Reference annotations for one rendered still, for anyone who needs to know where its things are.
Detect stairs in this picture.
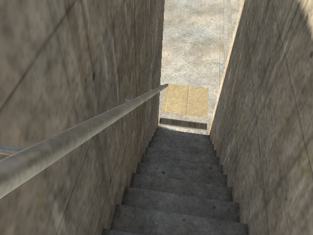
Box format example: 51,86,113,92
102,125,248,235

